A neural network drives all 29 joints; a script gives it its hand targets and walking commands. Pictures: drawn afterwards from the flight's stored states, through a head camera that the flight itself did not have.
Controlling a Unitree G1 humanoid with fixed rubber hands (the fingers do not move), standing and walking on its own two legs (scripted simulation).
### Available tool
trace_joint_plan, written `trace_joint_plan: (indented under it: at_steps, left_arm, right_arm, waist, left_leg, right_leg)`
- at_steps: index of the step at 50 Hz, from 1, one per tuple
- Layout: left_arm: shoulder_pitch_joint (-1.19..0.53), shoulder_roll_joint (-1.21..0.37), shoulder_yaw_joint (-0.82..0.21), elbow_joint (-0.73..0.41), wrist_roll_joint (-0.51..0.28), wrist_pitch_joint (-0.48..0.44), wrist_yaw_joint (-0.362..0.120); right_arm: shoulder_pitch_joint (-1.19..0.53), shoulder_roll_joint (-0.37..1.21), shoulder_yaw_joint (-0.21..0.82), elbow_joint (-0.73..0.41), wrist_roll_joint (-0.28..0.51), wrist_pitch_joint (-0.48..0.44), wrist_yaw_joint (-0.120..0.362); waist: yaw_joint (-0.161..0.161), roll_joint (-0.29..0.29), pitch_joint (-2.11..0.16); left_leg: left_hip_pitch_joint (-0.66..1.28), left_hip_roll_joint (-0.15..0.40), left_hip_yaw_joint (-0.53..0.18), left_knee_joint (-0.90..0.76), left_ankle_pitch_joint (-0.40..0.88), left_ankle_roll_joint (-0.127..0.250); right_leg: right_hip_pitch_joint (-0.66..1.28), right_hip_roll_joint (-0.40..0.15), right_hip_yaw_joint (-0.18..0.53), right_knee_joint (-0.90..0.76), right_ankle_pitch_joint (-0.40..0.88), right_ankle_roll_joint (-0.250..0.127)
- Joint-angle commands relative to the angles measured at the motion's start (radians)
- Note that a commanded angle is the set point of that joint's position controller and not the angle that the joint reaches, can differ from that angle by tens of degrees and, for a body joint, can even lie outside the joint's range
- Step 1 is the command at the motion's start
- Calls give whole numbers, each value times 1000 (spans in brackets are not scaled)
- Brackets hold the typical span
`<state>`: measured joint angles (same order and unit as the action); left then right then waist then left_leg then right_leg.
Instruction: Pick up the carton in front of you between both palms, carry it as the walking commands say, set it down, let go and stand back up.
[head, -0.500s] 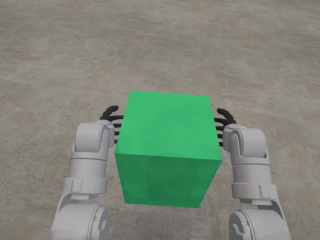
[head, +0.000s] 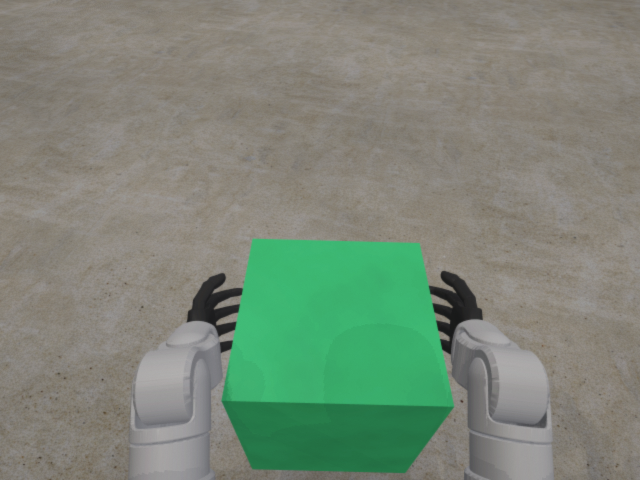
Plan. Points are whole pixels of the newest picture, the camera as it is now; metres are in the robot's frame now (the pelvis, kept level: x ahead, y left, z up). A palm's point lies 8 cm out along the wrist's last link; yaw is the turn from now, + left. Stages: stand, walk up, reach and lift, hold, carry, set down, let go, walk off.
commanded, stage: carry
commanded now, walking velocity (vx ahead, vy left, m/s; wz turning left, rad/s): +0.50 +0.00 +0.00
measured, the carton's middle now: (332, 361) +0.28 +0.01 -0.01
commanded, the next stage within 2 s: none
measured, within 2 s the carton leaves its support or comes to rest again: neither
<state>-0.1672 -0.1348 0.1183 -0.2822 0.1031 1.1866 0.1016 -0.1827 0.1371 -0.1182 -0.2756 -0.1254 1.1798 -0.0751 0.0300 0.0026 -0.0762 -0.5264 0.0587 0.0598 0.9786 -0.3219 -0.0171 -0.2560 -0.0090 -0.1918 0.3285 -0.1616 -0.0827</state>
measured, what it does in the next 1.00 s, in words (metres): walks ahead: left foot, then right foot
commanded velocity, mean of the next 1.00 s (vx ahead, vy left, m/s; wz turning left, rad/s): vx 0.50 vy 0.00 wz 0.00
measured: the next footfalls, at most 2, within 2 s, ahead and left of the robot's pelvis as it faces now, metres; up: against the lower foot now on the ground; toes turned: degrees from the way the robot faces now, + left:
left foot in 0.28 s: +0.37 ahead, +0.14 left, +0.00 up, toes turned +9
right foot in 0.76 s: +0.66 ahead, -0.10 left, +0.00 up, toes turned -14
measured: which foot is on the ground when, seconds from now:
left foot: up 0.00-0.26, down 0.28-0.76, up 0.78-1.00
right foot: down 0.00-0.32, up 0.34-0.74, down 0.76-1.00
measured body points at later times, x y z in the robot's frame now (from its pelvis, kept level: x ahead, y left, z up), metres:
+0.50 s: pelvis +0.31 +0.06 +0.00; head +0.31 +0.07 +0.45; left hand +0.60 +0.19 +0.05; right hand +0.57 -0.11 +0.06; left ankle +0.33 +0.14 -0.75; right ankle +0.30 -0.09 -0.68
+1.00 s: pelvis +0.63 -0.01 +0.00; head +0.63 -0.03 +0.45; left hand +0.90 +0.14 +0.08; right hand +0.91 -0.16 +0.07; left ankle +0.64 +0.13 -0.68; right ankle +0.62 -0.09 -0.75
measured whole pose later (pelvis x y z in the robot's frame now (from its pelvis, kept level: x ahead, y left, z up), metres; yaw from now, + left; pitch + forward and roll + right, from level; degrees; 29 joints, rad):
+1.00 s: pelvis +0.63 -0.01 +0.00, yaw +0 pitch +4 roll +1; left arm -0.14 -0.13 0.10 -0.34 0.11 1.22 0.09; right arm -0.16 0.13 -0.10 -0.34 -0.13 1.23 -0.08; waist 0.02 0.02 -0.08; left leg -0.56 0.10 0.09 0.94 -0.26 -0.01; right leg -0.21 -0.05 -0.24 0.32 -0.18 -0.05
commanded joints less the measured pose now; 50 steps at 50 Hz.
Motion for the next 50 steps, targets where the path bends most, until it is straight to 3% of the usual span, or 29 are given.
trace_joint_plan:
  at_steps: [1, 8, 11, 13, 14, 15, 16, 17, 18, 19, 20, 22, 25, 29, 34, 36, 37, 38, 39, 40, 41, 42, 43, 44, 46, 48, 50]
  left_arm:
    - [-499, -957, -734, -141, -443, -2, -288]
    - [-414, -841, -699, -101, -402, 40, -284]
    - [-418, -821, -689, -69, -382, 52, -276]
    - [-444, -812, -689, -56, -377, 58, -271]
    - [-454, -806, -691, -50, -377, 61, -269]
    - [-489, -810, -701, -67, -384, 68, -266]
    - [-507, -828, -714, -71, -394, 71, -268]
    - [-523, -866, -722, -58, -399, 63, -272]
    - [-522, -901, -720, -55, -406, 50, -277]
    - [-524, -933, -726, -57, -410, 37, -279]
    - [-517, -957, -731, -58, -409, 24, -278]
    - [-495, -982, -746, -71, -398, 2, -272]
    - [-443, -988, -753, -85, -382, -18, -260]
    - [-414, -942, -752, -127, -378, -15, -251]
    - [-412, -852, -735, -155, -389, 29, -251]
    - [-414, -823, -721, -143, -390, 47, -255]
    - [-408, -815, -712, -128, -389, 54, -257]
    - [-402, -807, -702, -112, -389, 60, -259]
    - [-397, -793, -685, -94, -380, 62, -261]
    - [-409, -799, -677, -58, -376, 57, -265]
    - [-404, -831, -678, -59, -387, 55, -266]
    - [-424, -868, -684, -77, -395, 49, -268]
    - [-446, -902, -693, -91, -403, 42, -271]
    - [-473, -930, -704, -111, -410, 33, -273]
    - [-499, -953, -718, -134, -421, 21, -277]
    - [-491, -945, -727, -156, -432, 17, -281]
    - [-482, -924, -729, -177, -436, 19, -282]
  right_arm:
    - [-432, 971, 734, -109, 387, -9, 222]
    - [-389, 866, 726, -94, 386, 44, 226]
    - [-405, 839, 715, -72, 396, 62, 236]
    - [-410, 826, 701, -42, 398, 69, 240]
    - [-404, 819, 689, -19, 397, 69, 241]
    - [-404, 808, 675, 7, 386, 63, 245]
    - [-387, 839, 680, 41, 389, 54, 246]
    - [-403, 871, 681, 14, 404, 48, 248]
    - [-423, 912, 693, -4, 416, 39, 251]
    - [-442, 946, 705, -23, 425, 28, 254]
    - [-460, 975, 717, -42, 435, 18, 257]
    - [-452, 1000, 732, -56, 443, -1, 265]
    - [-413, 975, 741, -83, 450, -11, 271]
    - [-390, 917, 743, -131, 449, -5, 268]
    - [-356, 833, 713, -133, 416, 31, 250]
    - [-364, 810, 706, -119, 407, 48, 244]
    - [-374, 803, 706, -115, 404, 55, 242]
    - [-376, 792, 707, -110, 400, 62, 239]
    - [-402, 780, 711, -116, 402, 73, 237]
    - [-439, 799, 725, -137, 412, 82, 236]
    - [-452, 811, 725, -118, 418, 82, 239]
    - [-465, 847, 728, -115, 428, 74, 242]
    - [-475, 877, 730, -116, 432, 64, 245]
    - [-476, 900, 734, -118, 431, 54, 245]
    - [-479, 942, 748, -123, 428, 37, 241]
    - [-453, 946, 748, -133, 418, 26, 233]
    - [-433, 933, 744, -150, 406, 25, 224]
  waist:
    - [-18, -130, -308]
    - [-12, -147, -148]
    - [-12, -158, -99]
    - [-31, -124, -147]
    - [-48, -71, -218]
    - [-63, 137, -295]
    - [-63, 362, -333]
    - [-57, 266, -318]
    - [-57, 175, -325]
    - [-52, 79, -318]
    - [-45, 49, -311]
    - [-41, 101, -305]
    - [-42, 128, -271]
    - [-46, 124, -208]
    - [-53, 147, -138]
    - [-47, 144, -134]
    - [-33, 115, -158]
    - [-23, 74, -220]
    - [0, -89, -282]
    - [7, -352, -333]
    - [-2, -312, -309]
    - [-6, -235, -312]
    - [-10, -116, -318]
    - [-16, -59, -303]
    - [-19, -96, -301]
    - [-18, -117, -279]
    - [-19, -122, -246]
  left_leg:
    - [-69, 30, 15, -157, 72, -18]
    - [-49, 7, 106, -429, 275, 1]
    - [18, 1, 130, -491, 266, 19]
    - [235, -59, 203, -541, 186, 35]
    - [456, -31, 162, -518, 135, 43]
    - [666, 223, -255, -613, -42, 148]
    - [779, 357, -580, -752, 29, 244]
    - [761, 365, -530, -732, 165, 253]
    - [704, 336, -438, -707, 242, 237]
    - [633, 319, -357, -715, 241, 197]
    - [565, 299, -281, -746, 198, 160]
    - [502, 263, -170, -796, 115, 131]
    - [498, 245, -87, -850, 98, 148]
    - [545, 212, -7, -846, 217, 140]
    - [588, 192, 55, -790, 351, 117]
    - [586, 185, 81, -708, 403, 99]
    - [549, 153, 129, -588, 462, 78]
    - [441, 119, 170, -418, 489, 51]
    - [231, 56, 180, -162, 315, 1]
    - [-71, -60, 128, 103, -79, -33]
    - [-174, -38, 3, 239, -174, -4]
    - [-191, 6, -37, 293, -154, 21]
    - [-183, 46, -57, 267, -96, 31]
    - [-153, 72, -65, 200, -38, 32]
    - [-92, 73, -37, 81, 31, 26]
    - [-92, 67, -7, -24, 71, 13]
    - [-114, 65, 25, -152, 130, -1]
  right_leg:
    - [296, -261, 224, -146, 171, -69]
    - [284, -223, 112, -141, 262, -27]
    - [290, -226, 92, -87, 298, -7]
    - [231, -188, 23, 114, 411, 22]
    - [107, -160, -6, 288, 359, 54]
    - [-153, -77, 4, 592, 144, 109]
    - [-383, 35, 59, 812, -276, 124]
    - [-451, -9, 155, 947, -329, 96]
    - [-453, -56, 186, 982, -302, 73]
    - [-435, -100, 202, 933, -233, 65]
    - [-398, -127, 211, 854, -173, 65]
    - [-343, -124, 171, 743, -114, 77]
    - [-351, -120, 119, 560, -63, 105]
    - [-349, -101, 60, 323, 47, 112]
    - [-288, -74, 4, 176, 115, 90]
    - [-198, -56, -31, 125, 81, 74]
    - [-73, -21, -72, 86, 48, 68]
    - [136, -16, -69, 109, -7, 63]
    - [335, -205, 231, 31, -143, 8]
    - [536, -410, 622, -77, -150, -117]
    - [524, -422, 657, -104, 15, -132]
    - [489, -397, 551, -72, 133, -122]
    - [444, -381, 471, -60, 160, -98]
    - [377, -362, 398, -80, 164, -66]
    - [303, -332, 287, -129, 79, -35]
    - [285, -316, 230, -173, 11, -42]
    - [299, -297, 181, -192, 31, -52]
